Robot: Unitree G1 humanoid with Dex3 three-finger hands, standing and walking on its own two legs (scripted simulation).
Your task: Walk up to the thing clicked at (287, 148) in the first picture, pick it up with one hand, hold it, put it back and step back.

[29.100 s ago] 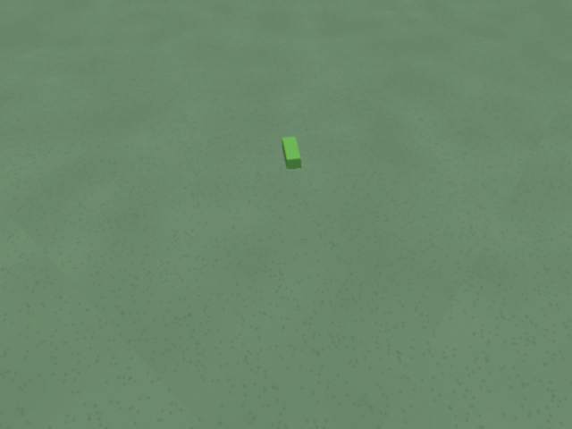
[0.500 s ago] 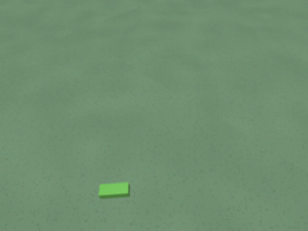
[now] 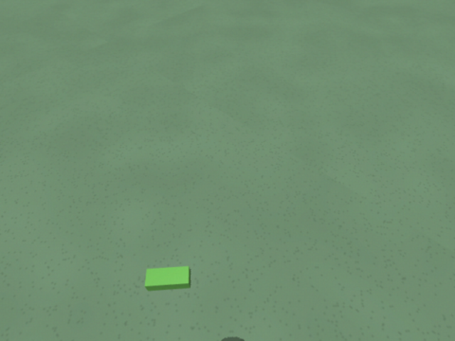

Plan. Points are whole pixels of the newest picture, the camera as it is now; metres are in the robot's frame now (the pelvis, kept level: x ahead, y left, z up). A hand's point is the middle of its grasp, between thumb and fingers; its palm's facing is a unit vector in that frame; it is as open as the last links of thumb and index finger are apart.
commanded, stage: stand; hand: left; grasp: from above
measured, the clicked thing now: (168, 278) +0.46 +0.26 -0.75
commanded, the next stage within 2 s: rise first in 0.76 s
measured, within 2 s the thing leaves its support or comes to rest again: neither
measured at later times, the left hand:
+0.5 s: hand out of the picture +0.08 +0.26 -0.16, palm faces -0.03 -0.94 -0.35, open 7.4 cm
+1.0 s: hand out of the picture +0.12 +0.25 -0.16, palm faces +0.03 -0.94 -0.33, open 7.8 cm
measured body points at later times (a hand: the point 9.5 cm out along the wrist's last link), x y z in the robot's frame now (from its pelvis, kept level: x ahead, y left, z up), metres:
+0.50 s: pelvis +0.01 +0.00 +0.00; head +0.02 +0.00 +0.45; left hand +0.08 +0.31 -0.13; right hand +0.08 -0.30 -0.13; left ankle +0.00 +0.15 -0.75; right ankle -0.01 -0.12 -0.75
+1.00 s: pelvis +0.00 +0.00 -0.01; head +0.04 +0.00 +0.44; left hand +0.12 +0.30 -0.13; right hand +0.09 -0.28 -0.14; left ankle +0.00 +0.15 -0.75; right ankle -0.01 -0.12 -0.75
